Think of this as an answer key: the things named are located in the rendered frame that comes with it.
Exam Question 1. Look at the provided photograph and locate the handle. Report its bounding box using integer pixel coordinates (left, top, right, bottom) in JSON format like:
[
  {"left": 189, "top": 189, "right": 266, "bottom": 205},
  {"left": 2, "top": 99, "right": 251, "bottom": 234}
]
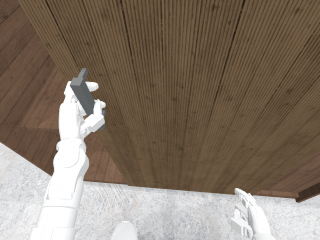
[{"left": 69, "top": 68, "right": 106, "bottom": 131}]

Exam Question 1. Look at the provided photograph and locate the robot right hand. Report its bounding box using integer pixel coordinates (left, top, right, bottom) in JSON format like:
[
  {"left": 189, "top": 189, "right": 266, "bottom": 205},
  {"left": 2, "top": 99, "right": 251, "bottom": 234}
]
[{"left": 231, "top": 188, "right": 271, "bottom": 240}]

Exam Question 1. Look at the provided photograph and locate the left robot forearm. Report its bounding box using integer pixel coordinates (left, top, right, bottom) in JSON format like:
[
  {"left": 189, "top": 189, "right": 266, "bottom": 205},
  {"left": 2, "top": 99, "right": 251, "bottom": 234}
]
[{"left": 28, "top": 138, "right": 89, "bottom": 240}]

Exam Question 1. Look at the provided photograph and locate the robot left thigh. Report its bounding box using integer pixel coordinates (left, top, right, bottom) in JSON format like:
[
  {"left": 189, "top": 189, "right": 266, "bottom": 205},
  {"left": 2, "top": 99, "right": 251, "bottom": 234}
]
[{"left": 109, "top": 222, "right": 138, "bottom": 240}]

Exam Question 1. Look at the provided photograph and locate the robot left hand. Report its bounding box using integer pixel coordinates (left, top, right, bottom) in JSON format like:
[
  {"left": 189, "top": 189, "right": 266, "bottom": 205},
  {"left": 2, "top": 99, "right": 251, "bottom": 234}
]
[{"left": 58, "top": 81, "right": 106, "bottom": 141}]

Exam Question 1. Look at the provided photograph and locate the wardrobe door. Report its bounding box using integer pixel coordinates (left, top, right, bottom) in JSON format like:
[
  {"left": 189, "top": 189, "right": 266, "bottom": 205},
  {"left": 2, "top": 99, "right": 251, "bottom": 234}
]
[
  {"left": 17, "top": 0, "right": 320, "bottom": 196},
  {"left": 262, "top": 148, "right": 320, "bottom": 193}
]

